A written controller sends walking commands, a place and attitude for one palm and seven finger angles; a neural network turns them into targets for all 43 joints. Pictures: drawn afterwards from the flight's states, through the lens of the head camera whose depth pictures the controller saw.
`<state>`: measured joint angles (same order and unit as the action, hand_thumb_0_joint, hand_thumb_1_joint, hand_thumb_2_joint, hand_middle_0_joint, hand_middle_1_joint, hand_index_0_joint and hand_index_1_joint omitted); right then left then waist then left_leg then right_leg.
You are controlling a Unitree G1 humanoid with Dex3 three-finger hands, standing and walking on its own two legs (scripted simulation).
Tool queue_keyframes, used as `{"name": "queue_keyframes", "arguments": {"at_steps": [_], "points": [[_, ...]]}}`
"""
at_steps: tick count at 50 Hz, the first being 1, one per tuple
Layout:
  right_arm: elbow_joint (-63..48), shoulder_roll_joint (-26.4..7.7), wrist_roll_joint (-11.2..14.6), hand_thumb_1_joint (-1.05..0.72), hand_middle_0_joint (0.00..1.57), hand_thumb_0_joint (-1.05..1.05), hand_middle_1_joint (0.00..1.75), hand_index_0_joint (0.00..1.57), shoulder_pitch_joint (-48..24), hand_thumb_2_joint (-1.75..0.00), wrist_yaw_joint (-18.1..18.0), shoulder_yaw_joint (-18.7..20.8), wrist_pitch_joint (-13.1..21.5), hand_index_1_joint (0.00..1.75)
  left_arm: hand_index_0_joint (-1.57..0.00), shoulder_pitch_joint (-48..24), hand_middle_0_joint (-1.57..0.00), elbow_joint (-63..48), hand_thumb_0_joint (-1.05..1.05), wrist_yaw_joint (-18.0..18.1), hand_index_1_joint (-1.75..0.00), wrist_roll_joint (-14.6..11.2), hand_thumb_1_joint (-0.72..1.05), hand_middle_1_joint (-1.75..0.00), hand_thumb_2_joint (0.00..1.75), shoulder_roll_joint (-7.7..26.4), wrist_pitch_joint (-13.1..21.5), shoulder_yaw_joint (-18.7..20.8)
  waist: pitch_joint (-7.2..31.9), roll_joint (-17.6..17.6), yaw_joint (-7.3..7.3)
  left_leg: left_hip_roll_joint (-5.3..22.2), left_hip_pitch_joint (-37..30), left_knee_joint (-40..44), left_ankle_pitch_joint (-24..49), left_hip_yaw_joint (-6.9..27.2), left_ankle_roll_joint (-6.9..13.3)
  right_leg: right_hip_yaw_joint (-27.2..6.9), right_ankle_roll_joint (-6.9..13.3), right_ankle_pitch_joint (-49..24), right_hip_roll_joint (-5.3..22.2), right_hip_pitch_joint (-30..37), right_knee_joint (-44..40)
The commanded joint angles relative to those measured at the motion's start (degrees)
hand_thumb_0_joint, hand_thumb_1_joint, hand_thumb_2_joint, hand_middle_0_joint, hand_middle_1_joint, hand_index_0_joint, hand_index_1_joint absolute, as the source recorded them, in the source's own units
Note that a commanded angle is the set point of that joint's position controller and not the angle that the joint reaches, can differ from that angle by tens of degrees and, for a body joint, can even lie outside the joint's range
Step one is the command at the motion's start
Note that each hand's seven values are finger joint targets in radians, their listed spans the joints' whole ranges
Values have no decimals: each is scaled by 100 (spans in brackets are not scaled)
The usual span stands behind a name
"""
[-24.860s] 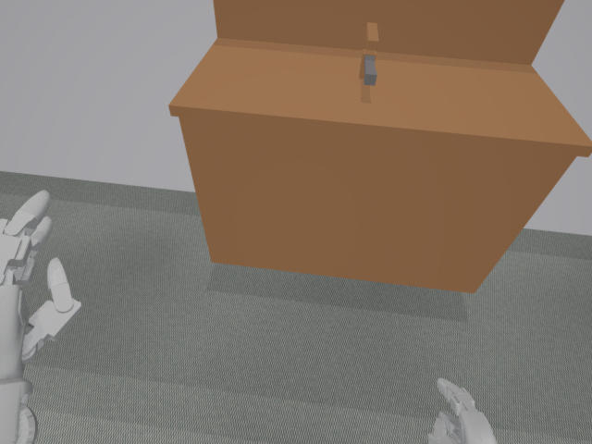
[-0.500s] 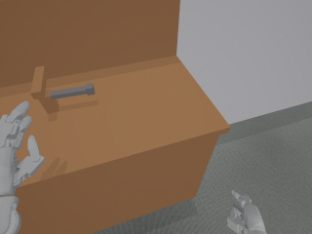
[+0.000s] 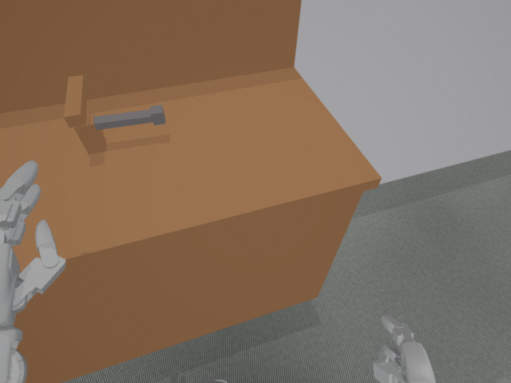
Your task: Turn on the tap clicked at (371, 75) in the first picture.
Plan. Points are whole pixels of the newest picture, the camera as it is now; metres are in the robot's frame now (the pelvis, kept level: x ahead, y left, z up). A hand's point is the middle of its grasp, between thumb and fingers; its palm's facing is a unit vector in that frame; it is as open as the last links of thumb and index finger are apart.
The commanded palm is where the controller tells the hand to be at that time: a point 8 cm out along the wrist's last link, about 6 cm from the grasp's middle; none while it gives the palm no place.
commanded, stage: step back with the hand held close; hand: left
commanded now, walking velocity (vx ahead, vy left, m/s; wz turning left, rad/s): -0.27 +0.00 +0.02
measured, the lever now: (158, 115) +0.59 +0.26 +0.08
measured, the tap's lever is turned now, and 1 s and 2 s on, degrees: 86 86 86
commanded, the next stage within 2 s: stop stepping back and stand still in 0.78 s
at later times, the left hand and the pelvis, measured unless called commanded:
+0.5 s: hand (53, 305) +0.17 +0.23 +0.16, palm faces +0.30 -0.88 -0.36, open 7.4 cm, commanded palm +0.11 +0.29 +0.18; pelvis -0.05 +0.00 +0.00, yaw +0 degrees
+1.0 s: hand out of the picture +0.03 +0.21 +0.17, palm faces +0.30 -0.88 -0.37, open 7.4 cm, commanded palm -0.01 +0.26 +0.18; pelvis -0.19 -0.01 +0.01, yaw -3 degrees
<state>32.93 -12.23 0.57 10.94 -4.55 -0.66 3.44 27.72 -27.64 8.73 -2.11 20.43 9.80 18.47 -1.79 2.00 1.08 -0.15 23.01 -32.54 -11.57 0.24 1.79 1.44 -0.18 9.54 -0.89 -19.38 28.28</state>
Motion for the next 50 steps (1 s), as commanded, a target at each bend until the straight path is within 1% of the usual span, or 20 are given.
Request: {"name": "queue_keyframes", "arguments": {"at_steps": [1, 4, 7, 10, 13, 17, 19, 22, 25, 26, 27, 29, 32, 37, 40, 41, 43, 44, 47, 50], "points": [[-841, -687, -5, -90, 20, 0, 30, 20, -483, -90, -41, 275, 305, 30, -20, -410, -20, -1300, 0, 190, -30, -46, 90, -30, 90, 1035, 364, 662, 701, -489, -120, 317, -576, -162, -1133, 475, -16, -999, 438, 965, 1064, -525, -900], [-902, -735, -9, -90, 20, 0, 30, 20, -560, -90, -48, 265, 338, 30, -20, -381, -20, -1710, 0, 228, -30, -53, 90, -30, 90, 1124, 398, 765, 822, 262, -111, 595, -345, 625, -1202, 916, 64, -615, 264, 664, 669, -184, -230], [-972, -824, -76, -90, 20, 0, 30, 20, -698, -90, -99, 288, 408, 30, -20, -347, -20, -1758, 0, 222, -30, 73, 90, -30, 90, 1190, 467, 1027, 680, 1521, -40, 1385, 1287, 2402, -2902, 2065, 447, -221, -90, 877, -195, 1182, 1345], [-807, -638, -117, -90, 20, 0, 30, 20, -514, -90, -27, 325, 466, 30, -20, -198, -20, -1440, 0, 155, -30, 71, 90, -30, 90, 971, 438, 899, 810, 739, 7, 1439, 342, 1884, -1272, 1781, 514, -389, -37, 1199, -137, 641, 1287], [-675, -638, -132, -90, 20, 0, 30, 20, -505, -90, 14, 255, 511, 30, -20, -137, -20, -1362, 0, 69, -30, -9, 90, -30, 90, 767, 440, 615, 841, 747, 10, 1277, -479, 1418, 186, 1446, 369, -447, 9, 766, -100, 423, 93], [-567, -556, -35, -90, 20, 0, 30, 20, -555, -90, 10, 320, 387, 30, -20, -664, -20, -1521, 0, 15, -30, -43, 90, -30, 90, 862, 446, 390, 1497, -563, -68, 568, -1237, -68, 1041, 284, -162, -1127, 291, -2168, 845, 371, -538], [-684, -529, 24, -90, 20, 0, 30, 20, -575, -90, -8, 378, 317, 30, -20, -487, -20, -1494, 0, 40, -30, -97, 90, -30, 90, 1056, 432, 532, 1487, -1013, -94, 259, -1262, -898, 341, 31, -275, -1425, 542, -2265, 1408, -32, -702], [-774, -416, -50, -90, 20, 0, 30, 20, -754, -90, 3, 302, 197, 30, -20, -316, -20, -1612, 0, 22, -30, -114, 90, -30, 90, 1283, 432, 796, 840, -713, -88, 128, -310, -1313, -708, 266, -302, -1545, 837, -2353, 1659, -32, -757], [-815, -508, -35, -90, 20, 0, 30, 20, -647, -90, -56, 285, 105, 30, -20, -57, -20, -1577, 0, 49, -30, -132, 90, -30, 90, 1313, 433, 1001, 1041, -224, -120, 569, -660, 575, 1454, 512, -93, -913, 259, -2318, 900, 370, 126], [-869, -624, -31, -90, 20, 0, 30, 20, -641, -90, -58, 326, 93, 30, -20, -53, -20, -1681, 0, 67, -30, -124, 90, -30, 90, 1314, 447, 1030, 1321, 421, -73, 1025, -1090, 776, 2749, 994, 98, -560, -3, -1594, 314, 222, 493], [-917, -579, -67, -90, 20, 0, 30, 20, -697, -90, -49, 303, 147, 30, -20, 78, -20, -1855, 0, 63, -30, -164, 90, -30, 90, 1394, 467, 1036, 1688, 1321, -22, 1495, -1702, 1194, 3935, 1540, 200, -358, -75, 633, -39, -175, 1255], [-798, -539, -164, -90, 20, 0, 30, 20, -484, -90, 50, 344, 341, 30, -20, -97, -20, -2059, 0, 36, -30, -154, 90, -30, 90, 1193, 455, 873, 1657, 1241, 0, 1779, -1586, 1446, 3109, 1628, 402, -695, -22, 2079, -178, -416, 2556], [-652, -600, -63, -90, 20, 0, 30, 20, -327, -90, 88, 398, 524, 30, -20, -236, -20, -1866, 0, 100, -30, -150, 90, -30, 90, 782, 232, 484, 1517, 748, -37, 1581, -2273, 1326, 3286, 1069, 456, -481, -106, 1654, -102, -753, 2081], [-674, -686, -127, -90, 20, 0, 30, 20, -669, -90, 28, 311, 492, 30, -20, -463, -20, -1620, 0, 140, -30, -107, 90, -30, 90, 940, -37, 484, 880, 1103, -40, 1333, -681, 2411, -704, 1053, 335, -204, -33, 1407, -257, 299, 1231], [-660, -672, -153, -90, 20, 0, 30, 20, -673, -90, 19, 299, 421, 30, -20, -369, -20, -1658, 0, 102, -30, -150, 90, -30, 90, 999, 10, 545, 1039, 1120, 61, 986, -430, 2223, -1261, 674, 46, 27, 130, 933, -298, 996, -360], [-639, -631, -172, -90, 20, 0, 30, 20, -622, -90, 29, 314, 362, 30, -20, -357, -20, -1717, 0, 77, -30, -153, 90, -30, 90, 1114, 67, 632, 1059, 669, 61, 754, -609, 1583, -1164, 463, -150, -134, 258, 514, -27, 863, -1221], [-644, -387, -165, -90, 20, 0, 30, 20, -652, -90, 35, 218, 241, 30, -20, -468, -20, -1950, 0, 89, -30, -153, 90, -30, 90, 1438, 234, 743, 1032, -1130, 51, -7, -969, -1019, -953, -159, -513, -1894, 901, -400, 1731, -407, -2017], [-635, -507, -102, -90, 20, 0, 30, 20, -618, -90, 23, 305, 307, 30, -20, -508, -20, -1758, 0, 63, -30, -130, 90, -30, 90, 1239, 205, 574, 930, -1568, 74, -221, -571, -2506, -1411, -20, -493, -1999, 1188, -838, 2116, -837, -1929], [-732, -385, -22, -90, 20, 0, 30, 20, -591, -90, 45, 194, 256, 30, -20, -391, -20, -1202, 0, 12, -30, -116, 90, -30, 90, 971, 69, 573, 1012, -1021, -191, 151, 100, -2300, -1045, 184, -313, -1091, 868, -1582, 1623, 237, -929], [-738, -546, 20, -90, 20, 0, 30, 20, -515, -90, -57, 241, 273, 30, -20, -508, -20, -926, 0, 152, -30, -91, 90, -30, 90, 984, 63, 687, 823, -735, -197, 173, -715, -388, -860, -31, -110, -1138, 623, 127, 1454, 141, -892]]}}
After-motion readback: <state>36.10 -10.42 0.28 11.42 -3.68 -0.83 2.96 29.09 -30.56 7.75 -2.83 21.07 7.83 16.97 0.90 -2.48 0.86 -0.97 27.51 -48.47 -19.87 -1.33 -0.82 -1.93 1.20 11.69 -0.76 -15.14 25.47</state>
